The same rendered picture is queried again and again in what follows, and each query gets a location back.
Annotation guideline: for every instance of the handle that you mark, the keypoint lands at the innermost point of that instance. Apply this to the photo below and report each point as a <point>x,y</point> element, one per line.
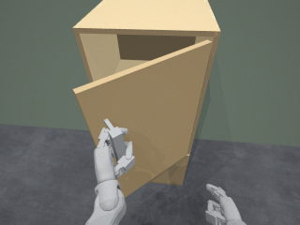
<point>117,140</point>

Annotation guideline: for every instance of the left robot hand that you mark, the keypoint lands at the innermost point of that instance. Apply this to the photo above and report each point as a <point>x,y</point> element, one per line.
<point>104,154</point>

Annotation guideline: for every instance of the cupboard door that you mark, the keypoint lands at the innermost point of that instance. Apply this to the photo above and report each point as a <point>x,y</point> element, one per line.
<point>156,102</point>

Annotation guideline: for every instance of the robot left forearm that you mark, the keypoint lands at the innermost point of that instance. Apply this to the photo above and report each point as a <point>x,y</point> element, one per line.
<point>110,205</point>

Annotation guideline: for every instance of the right robot hand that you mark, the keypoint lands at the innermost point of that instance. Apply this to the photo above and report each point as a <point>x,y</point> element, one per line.
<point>226,210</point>

